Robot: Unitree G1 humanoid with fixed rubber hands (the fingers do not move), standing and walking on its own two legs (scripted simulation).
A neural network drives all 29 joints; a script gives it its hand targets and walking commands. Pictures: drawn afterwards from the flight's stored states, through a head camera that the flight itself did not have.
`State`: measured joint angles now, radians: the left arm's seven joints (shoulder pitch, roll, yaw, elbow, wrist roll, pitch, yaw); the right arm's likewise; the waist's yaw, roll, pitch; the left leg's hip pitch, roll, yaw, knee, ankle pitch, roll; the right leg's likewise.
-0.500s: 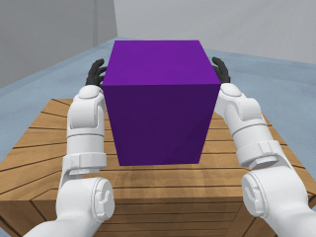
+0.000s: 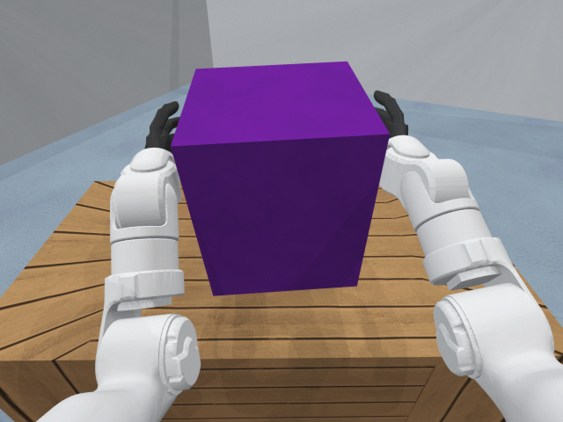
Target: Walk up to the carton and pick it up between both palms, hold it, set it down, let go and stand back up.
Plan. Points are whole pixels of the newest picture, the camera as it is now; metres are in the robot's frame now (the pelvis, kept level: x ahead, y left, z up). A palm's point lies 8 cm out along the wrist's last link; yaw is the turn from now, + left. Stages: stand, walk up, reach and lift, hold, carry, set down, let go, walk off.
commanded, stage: hold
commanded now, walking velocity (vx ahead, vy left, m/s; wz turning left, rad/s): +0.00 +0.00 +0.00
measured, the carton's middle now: (278, 180) +0.38 +0.00 +0.22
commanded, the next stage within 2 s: none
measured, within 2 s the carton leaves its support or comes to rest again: neither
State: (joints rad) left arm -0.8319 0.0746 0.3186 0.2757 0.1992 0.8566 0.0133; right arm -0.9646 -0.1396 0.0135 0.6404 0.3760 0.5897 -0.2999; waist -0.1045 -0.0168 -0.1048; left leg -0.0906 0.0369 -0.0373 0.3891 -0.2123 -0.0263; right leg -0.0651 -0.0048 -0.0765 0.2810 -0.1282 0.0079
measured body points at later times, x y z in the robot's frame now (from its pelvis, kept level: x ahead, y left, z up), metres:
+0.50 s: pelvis +0.00 +0.00 +0.00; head -0.09 +0.02 +0.44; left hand +0.38 +0.15 +0.28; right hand +0.38 -0.15 +0.29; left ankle +0.01 +0.13 -0.75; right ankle +0.02 -0.12 -0.75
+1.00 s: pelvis +0.00 +0.00 +0.00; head -0.08 +0.02 +0.44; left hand +0.39 +0.16 +0.28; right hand +0.38 -0.15 +0.29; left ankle +0.01 +0.13 -0.75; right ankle +0.02 -0.12 -0.75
